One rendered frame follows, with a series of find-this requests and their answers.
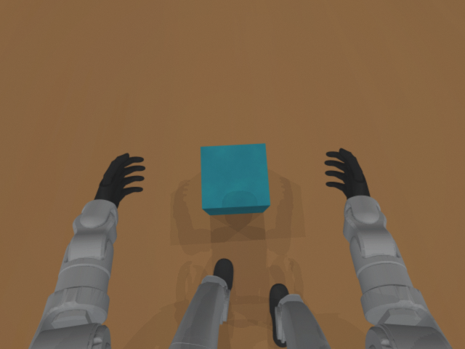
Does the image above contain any left robot forearm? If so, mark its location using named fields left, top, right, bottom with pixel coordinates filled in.
left=28, top=199, right=118, bottom=349

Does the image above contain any robot right upper arm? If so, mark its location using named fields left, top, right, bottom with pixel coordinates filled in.
left=365, top=324, right=451, bottom=349

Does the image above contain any robot left hand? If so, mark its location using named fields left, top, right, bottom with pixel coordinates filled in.
left=94, top=153, right=145, bottom=208

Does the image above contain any robot left upper arm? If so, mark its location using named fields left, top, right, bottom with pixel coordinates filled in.
left=31, top=323, right=111, bottom=349

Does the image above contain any right robot foot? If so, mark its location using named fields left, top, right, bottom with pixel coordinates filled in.
left=270, top=284, right=289, bottom=348

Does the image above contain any left robot thigh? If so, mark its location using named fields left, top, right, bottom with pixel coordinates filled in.
left=169, top=282, right=230, bottom=349

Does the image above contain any robot right hand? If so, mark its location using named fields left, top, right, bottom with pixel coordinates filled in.
left=325, top=148, right=370, bottom=199

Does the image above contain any carton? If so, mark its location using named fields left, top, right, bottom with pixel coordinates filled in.
left=201, top=143, right=270, bottom=215

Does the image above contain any right robot forearm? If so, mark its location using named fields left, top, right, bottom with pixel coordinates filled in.
left=343, top=196, right=452, bottom=349

